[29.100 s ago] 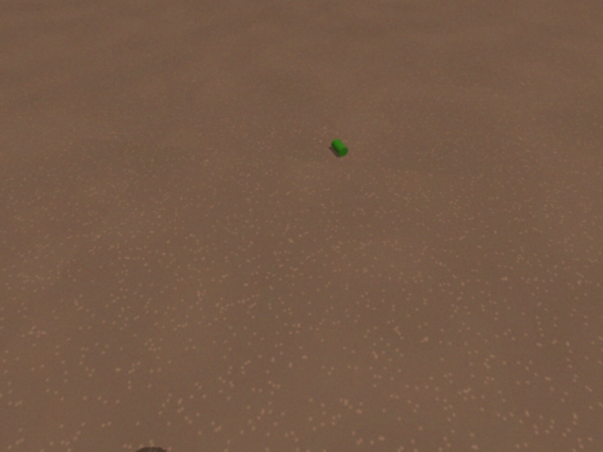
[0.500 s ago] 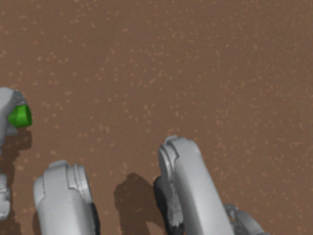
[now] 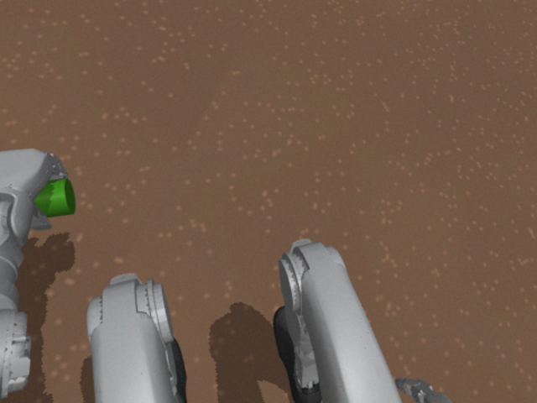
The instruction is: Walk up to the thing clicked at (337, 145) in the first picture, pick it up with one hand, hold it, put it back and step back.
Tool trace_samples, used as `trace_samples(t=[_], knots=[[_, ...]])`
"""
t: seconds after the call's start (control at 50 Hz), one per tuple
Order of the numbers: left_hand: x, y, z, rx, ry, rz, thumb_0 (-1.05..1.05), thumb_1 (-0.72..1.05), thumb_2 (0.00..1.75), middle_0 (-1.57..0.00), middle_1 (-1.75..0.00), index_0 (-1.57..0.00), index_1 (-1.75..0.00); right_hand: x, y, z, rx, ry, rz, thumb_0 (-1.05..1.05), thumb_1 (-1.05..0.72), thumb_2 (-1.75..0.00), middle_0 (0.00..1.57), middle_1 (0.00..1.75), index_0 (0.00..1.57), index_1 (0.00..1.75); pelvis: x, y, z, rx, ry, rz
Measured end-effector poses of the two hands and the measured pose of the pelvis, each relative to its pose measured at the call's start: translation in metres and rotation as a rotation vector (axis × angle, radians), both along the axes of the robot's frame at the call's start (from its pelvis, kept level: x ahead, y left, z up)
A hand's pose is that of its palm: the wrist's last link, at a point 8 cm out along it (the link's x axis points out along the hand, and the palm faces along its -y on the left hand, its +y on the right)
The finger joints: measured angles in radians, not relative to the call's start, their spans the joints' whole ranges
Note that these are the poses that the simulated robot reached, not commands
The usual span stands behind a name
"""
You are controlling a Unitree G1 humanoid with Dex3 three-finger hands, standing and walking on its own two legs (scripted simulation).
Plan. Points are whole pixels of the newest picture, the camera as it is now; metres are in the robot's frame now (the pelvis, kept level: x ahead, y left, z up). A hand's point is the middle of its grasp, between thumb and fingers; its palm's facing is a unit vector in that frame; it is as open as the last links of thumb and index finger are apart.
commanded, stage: lift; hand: left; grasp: from above
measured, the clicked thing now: (35, 200) +0.46 +0.30 -0.16
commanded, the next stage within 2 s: hold in 1.42 s
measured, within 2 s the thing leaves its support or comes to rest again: neither
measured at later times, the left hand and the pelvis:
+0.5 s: hand out of the picture +0.39 +0.30 +0.04, palm faces -0.44 -0.08 -0.89, open 8.4 cm; pelvis +0.00 +0.00 +0.13, yaw +4 degrees
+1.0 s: hand out of the picture +0.34 +0.28 +0.23, palm faces -0.46 -0.10 -0.88, open 8.4 cm; pelvis +0.03 +0.01 +0.30, yaw +6 degrees
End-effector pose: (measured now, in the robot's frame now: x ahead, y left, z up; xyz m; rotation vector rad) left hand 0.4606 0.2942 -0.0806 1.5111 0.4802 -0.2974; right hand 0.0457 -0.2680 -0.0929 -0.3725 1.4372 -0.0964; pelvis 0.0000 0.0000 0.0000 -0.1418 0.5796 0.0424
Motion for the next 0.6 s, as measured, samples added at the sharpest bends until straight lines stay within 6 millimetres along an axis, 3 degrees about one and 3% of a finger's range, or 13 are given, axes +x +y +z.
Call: trace_samples(t=[0.3, 0.46, 0.6], knots=[[-0.041, 0.008, 0.093, -0.022, -0.018, -0.01, 0.0, 0.22, 0.24, -0.91, -0.23, -0.94, -0.22, 0.054, 0.002, 0.052, 0.01, -0.15, 0.009, 0.0, -0.91, -0.9, 0.2, 0.3, 0.2, 0.29, -0.001, 0.002, 0.063, 0.02, 0.001, 0.022], [-0.062, 0.006, 0.157, -0.033, -0.038, -0.002, -0.01, 0.22, 0.24, -0.9, -0.25, -0.93, -0.24, 0.085, 0.009, 0.101, 0.008, -0.236, 0.011, 0.0, -0.91, -0.9, 0.2, 0.3, 0.2, 0.29, 0.003, 0.003, 0.114, 0.033, -0.033, 0.036], [-0.083, 0.001, 0.22, -0.044, -0.039, 0.01, -0.01, 0.22, 0.25, -0.9, -0.25, -0.93, -0.24, 0.098, 0.018, 0.155, 0.017, -0.295, -0.004, 0.0, -0.91, -0.9, 0.2, 0.3, 0.2, 0.29, 0.005, 0.005, 0.168, 0.047, -0.092, 0.046]])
